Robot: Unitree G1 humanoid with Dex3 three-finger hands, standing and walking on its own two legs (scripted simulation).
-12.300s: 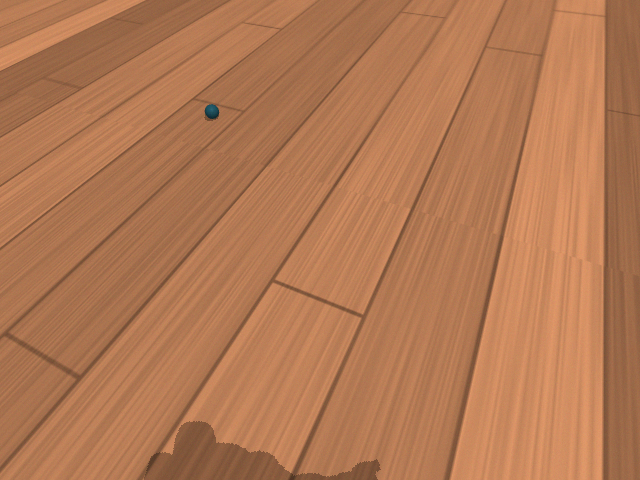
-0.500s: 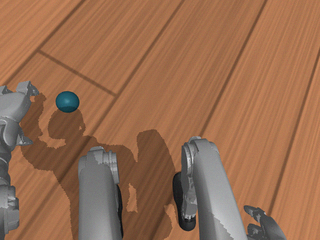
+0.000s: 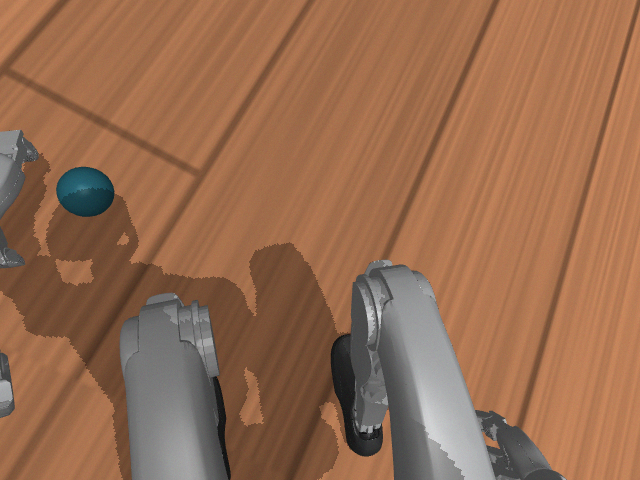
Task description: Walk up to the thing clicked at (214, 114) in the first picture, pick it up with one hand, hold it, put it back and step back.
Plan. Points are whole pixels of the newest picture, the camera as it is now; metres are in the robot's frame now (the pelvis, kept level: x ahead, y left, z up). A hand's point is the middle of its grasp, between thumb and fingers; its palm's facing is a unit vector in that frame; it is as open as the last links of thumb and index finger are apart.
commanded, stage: rise first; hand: left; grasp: from above
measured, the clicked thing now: (86, 191) +0.51 +0.31 -0.31
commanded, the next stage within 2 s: approach in 0.28 s
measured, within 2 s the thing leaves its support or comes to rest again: neither
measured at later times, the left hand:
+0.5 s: hand (21, 206) +0.45 +0.34 -0.18, palm faces -0.46 -0.07 -0.89, open 14.2 cm
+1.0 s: hand (73, 150) +0.52 +0.28 -0.17, palm faces -0.46 -0.04 -0.89, open 14.1 cm
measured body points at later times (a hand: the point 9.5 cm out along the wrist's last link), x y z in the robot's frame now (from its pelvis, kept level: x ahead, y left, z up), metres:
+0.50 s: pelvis +0.00 +0.00 -0.01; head +0.26 +0.08 +0.35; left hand +0.47 +0.34 -0.13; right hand +0.06 -0.28 -0.11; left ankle +0.08 +0.13 -0.31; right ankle +0.10 -0.14 -0.31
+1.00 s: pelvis +0.00 +0.00 -0.01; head +0.27 +0.05 +0.35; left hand +0.55 +0.28 -0.12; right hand +0.00 -0.27 -0.10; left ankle +0.08 +0.13 -0.31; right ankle +0.10 -0.14 -0.31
